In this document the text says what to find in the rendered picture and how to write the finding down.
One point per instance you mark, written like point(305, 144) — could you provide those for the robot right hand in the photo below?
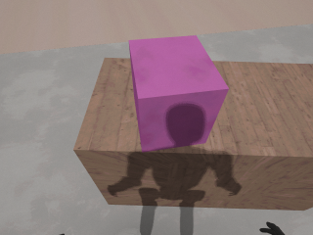
point(273, 229)

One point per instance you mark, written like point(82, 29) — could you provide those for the carton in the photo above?
point(178, 91)

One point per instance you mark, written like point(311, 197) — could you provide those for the pedestal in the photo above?
point(258, 154)

